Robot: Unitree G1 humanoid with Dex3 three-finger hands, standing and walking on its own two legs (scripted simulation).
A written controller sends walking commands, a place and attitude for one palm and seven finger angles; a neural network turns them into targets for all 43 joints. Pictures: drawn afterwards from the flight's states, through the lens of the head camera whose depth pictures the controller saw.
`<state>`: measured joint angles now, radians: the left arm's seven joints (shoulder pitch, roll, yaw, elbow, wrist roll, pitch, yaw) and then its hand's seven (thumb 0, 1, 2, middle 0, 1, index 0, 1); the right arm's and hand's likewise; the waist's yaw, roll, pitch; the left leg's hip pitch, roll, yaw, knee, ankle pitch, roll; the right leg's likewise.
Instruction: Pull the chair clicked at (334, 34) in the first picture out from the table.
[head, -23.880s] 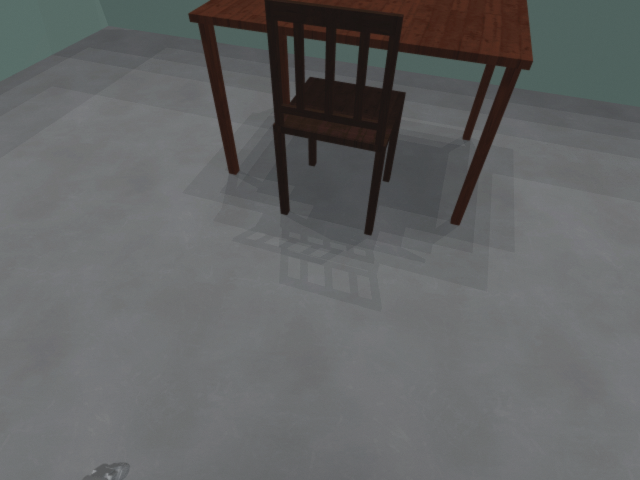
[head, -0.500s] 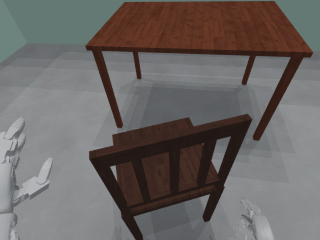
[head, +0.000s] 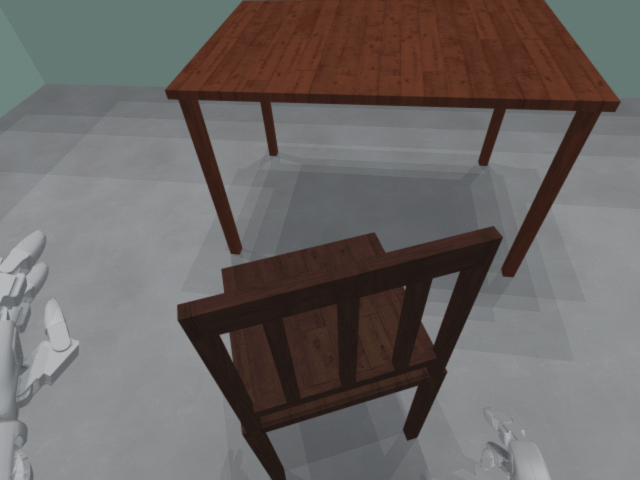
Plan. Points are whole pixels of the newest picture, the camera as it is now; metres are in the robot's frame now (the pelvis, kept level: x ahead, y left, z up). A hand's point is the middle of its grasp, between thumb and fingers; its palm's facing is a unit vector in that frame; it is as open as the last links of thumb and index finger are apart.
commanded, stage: step back with the hand held close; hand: left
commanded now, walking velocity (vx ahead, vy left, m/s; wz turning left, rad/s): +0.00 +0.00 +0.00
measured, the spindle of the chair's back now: (347, 343) +0.34 +0.02 -0.09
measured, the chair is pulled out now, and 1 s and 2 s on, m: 0.55 0.55 0.55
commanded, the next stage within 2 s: stop stepping back and stand still in 1.90 s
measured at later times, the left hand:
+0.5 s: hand (72, 379) +0.16 +0.24 +0.16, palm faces +0.35 -0.72 -0.60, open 7.4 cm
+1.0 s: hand (51, 407) +0.13 +0.25 +0.16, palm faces +0.39 -0.74 -0.55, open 7.4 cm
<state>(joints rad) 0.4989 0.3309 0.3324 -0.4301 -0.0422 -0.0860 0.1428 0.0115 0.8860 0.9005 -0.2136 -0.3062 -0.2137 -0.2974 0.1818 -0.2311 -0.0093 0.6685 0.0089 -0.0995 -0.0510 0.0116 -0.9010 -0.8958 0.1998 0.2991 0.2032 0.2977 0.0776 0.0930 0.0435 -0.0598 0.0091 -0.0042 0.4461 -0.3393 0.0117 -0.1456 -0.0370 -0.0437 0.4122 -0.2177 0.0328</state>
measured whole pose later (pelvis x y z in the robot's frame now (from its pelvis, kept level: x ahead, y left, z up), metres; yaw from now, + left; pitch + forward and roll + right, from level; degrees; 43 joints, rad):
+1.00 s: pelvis -0.07 -0.01 -0.01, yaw +0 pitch +3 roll +0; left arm 0.59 0.40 0.43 -0.55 -0.05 -0.18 0.17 0.01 0.89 0.90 -0.22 -0.31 -0.22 -0.30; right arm 0.17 -0.22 -0.03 0.61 0.02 -0.10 -0.09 0.01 -0.90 -0.90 0.20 0.30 0.20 0.30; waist 0.02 0.05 0.05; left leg -0.39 0.00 0.00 0.62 -0.30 0.01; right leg -0.46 -0.05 -0.03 0.55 -0.15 0.02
